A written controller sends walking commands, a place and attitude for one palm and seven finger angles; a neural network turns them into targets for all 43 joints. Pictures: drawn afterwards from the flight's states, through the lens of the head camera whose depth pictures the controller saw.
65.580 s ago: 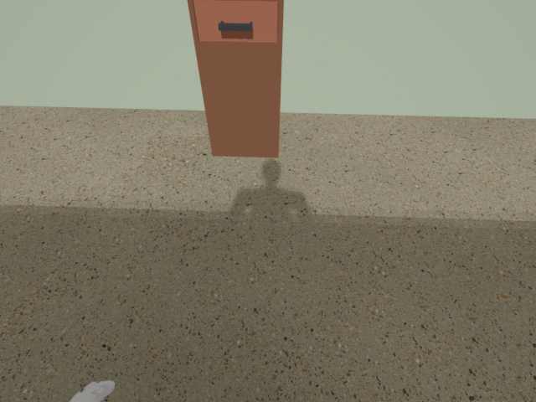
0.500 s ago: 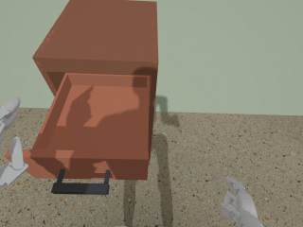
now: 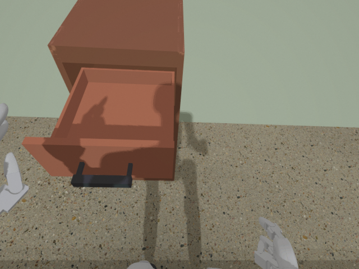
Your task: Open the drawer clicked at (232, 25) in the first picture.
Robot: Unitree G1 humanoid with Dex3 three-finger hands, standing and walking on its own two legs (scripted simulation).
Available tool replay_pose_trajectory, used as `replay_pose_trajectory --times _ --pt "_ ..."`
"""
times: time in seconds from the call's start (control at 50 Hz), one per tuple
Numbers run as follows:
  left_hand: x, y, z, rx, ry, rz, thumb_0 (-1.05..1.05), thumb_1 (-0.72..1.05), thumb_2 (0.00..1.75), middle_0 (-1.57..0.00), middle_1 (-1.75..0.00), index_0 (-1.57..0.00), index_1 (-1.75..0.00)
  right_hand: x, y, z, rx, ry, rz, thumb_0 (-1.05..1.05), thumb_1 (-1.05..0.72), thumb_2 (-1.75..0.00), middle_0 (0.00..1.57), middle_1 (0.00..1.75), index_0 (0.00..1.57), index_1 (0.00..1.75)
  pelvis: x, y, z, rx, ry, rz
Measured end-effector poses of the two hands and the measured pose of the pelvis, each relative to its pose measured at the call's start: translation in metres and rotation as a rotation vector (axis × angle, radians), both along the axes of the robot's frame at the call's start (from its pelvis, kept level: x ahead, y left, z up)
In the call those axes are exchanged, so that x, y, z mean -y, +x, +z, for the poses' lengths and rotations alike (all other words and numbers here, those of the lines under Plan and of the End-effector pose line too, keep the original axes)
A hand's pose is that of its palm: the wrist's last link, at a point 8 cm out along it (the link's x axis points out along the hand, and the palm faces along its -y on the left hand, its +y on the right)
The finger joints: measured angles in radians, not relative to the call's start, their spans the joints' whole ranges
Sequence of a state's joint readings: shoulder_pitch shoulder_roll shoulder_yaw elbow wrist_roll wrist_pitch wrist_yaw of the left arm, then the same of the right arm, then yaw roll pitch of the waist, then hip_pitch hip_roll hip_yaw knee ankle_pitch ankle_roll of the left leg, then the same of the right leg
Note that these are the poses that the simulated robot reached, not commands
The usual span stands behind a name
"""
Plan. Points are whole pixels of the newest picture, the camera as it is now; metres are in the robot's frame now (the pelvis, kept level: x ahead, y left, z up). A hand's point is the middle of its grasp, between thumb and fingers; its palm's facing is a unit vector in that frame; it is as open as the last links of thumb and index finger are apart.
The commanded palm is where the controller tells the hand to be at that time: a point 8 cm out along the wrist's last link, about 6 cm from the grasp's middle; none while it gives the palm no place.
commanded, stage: step back with the hand held close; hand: left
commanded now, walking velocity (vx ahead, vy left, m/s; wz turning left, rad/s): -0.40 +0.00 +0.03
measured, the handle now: (104, 173) +0.33 +0.21 -0.03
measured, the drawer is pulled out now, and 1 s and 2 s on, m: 0.30 0.30 0.30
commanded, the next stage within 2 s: stop stepping back and stand still in 0.06 s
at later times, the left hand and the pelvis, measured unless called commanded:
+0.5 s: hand out of the picture +0.06 +0.21 +0.16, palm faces +0.40 -0.81 -0.44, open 7.4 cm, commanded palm -0.01 +0.26 +0.18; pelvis -0.12 -0.03 +0.00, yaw +3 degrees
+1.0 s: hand out of the picture +0.04 +0.21 +0.16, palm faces +0.38 -0.79 -0.47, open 7.4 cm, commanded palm none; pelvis -0.14 -0.04 +0.00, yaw +4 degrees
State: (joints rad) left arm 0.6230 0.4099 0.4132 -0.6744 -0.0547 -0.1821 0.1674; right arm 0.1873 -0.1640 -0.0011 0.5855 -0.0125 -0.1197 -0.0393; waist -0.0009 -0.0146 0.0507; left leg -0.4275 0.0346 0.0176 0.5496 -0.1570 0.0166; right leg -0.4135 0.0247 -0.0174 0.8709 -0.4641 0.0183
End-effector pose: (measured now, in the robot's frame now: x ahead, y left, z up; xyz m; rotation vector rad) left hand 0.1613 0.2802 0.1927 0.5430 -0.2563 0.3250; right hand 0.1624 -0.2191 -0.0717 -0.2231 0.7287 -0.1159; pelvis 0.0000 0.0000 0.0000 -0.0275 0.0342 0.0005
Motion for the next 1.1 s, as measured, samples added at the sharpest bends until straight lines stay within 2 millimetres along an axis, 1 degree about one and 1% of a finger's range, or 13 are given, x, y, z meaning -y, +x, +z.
replay_pose_trajectory --times 0.12,0.2,0.32,0.42,0.5,0.6,0.68,0.84,0.98,1.0,1.02,1.06,1.1 --pt "0.039 -0.025 0.003 -0.007 0.036 -0.096 0.02 0.89 0.90 -0.21 -0.30 -0.21 -0.30 0.015 -0.027 -0.013 0.027 0.047 0.016 0.01 -0.90 -0.90 0.20 0.30 0.21 0.30 0.019 -0.041 -0.007 -0.011 -0.001 -0.030" --pt "0.054 -0.050 0.005 -0.058 0.060 -0.124 0.02 0.89 0.90 -0.21 -0.30 -0.22 -0.30 0.032 -0.055 -0.016 -0.012 0.071 -0.017 0.01 -0.90 -0.90 0.20 0.30 0.21 0.30 0.031 -0.066 -0.002 0.009 -0.009 -0.007" --pt "0.043 -0.095 -0.008 -0.162 0.031 -0.001 0.01 0.88 0.90 -0.22 -0.30 -0.22 -0.30 0.060 -0.097 0.000 -0.037 0.021 -0.101 0.01 -0.90 -0.90 0.20 0.30 0.21 0.30 0.038 -0.084 0.009 -0.012 0.058 -0.003" --pt "0.031 -0.125 -0.016 -0.109 -0.030 0.067 0.02 0.88 0.90 -0.22 -0.30 -0.22 -0.30 0.070 -0.115 0.006 -0.015 -0.073 -0.057 0.01 -0.90 -0.90 0.20 0.30 0.20 0.30 0.032 -0.103 0.004 -0.010 0.030 0.051" --pt "0.028 -0.146 -0.012 -0.052 -0.050 0.065 0.02 0.89 0.90 -0.22 -0.30 -0.22 -0.30 0.061 -0.124 0.012 0.005 -0.070 -0.023 0.01 -0.90 -0.90 0.19 0.30 0.20 0.30 0.029 -0.122 0.005 0.036 0.056 0.049" --pt "0.031 -0.167 0.006 0.009 0.010 0.054 0.02 0.89 0.90 -0.21 -0.30 -0.22 -0.30 0.039 -0.130 0.010 0.066 0.005 0.011 0.01 -0.90 -0.90 0.19 0.30 0.20 0.30 0.031 -0.135 0.003 0.067 0.040 0.050" --pt "0.030 -0.176 0.007 0.046 0.000 0.088 0.02 0.89 0.90 -0.21 -0.30 -0.22 -0.30 0.026 -0.137 0.003 0.061 0.051 0.030 0.01 -0.90 -0.90 0.20 0.30 0.21 0.30 0.034 -0.142 0.002 0.067 0.026 0.052" --pt "0.030 -0.168 -0.022 -0.034 -0.099 0.077 0.02 0.89 0.90 -0.21 -0.30 -0.21 -0.30 0.029 -0.161 -0.004 -0.003 0.028 0.009 0.01 -0.90 -0.90 0.20 0.30 0.21 0.30 0.030 -0.150 0.002 0.071 0.032 0.033" --pt "0.036 -0.160 -0.007 -0.018 -0.018 0.045 0.02 0.89 0.90 -0.21 -0.30 -0.22 -0.30 0.042 -0.166 -0.010 -0.046 0.009 -0.011 0.01 -0.90 -0.90 0.20 0.30 0.21 0.30 0.036 -0.138 0.001 0.065 0.031 0.052" --pt "0.035 -0.156 -0.012 -0.032 0.002 0.036 0.02 0.89 0.90 -0.21 -0.30 -0.21 -0.30 0.044 -0.165 -0.013 -0.053 0.014 0.001 0.01 -0.90 -0.90 0.20 0.30 0.21 0.30 0.035 -0.137 0.000 0.054 0.028 0.063" --pt "0.032 -0.149 -0.027 -0.088 -0.003 0.035 0.01 0.89 0.90 -0.21 -0.30 -0.21 -0.30 0.047 -0.164 -0.020 -0.074 0.019 0.015 0.01 -0.90 -0.90 0.20 0.30 0.21 0.30 0.034 -0.136 -0.001 0.043 0.025 0.076" --pt "0.023 -0.136 -0.078 -0.278 -0.088 0.075 0.01 0.89 0.90 -0.21 -0.30 -0.21 -0.30 0.050 -0.164 -0.037 -0.137 0.023 0.027 0.01 -0.90 -0.90 0.20 0.30 0.21 0.30 0.029 -0.136 -0.006 0.031 0.021 0.097" --pt "0.019 -0.134 -0.143 -0.514 -0.216 0.135 0.00 0.89 0.90 -0.20 -0.30 -0.21 -0.30 0.049 -0.170 -0.051 -0.204 0.030 0.027 0.01 -0.90 -0.90 0.20 0.30 0.20 0.30 0.026 -0.135 -0.009 0.029 0.031 0.099"
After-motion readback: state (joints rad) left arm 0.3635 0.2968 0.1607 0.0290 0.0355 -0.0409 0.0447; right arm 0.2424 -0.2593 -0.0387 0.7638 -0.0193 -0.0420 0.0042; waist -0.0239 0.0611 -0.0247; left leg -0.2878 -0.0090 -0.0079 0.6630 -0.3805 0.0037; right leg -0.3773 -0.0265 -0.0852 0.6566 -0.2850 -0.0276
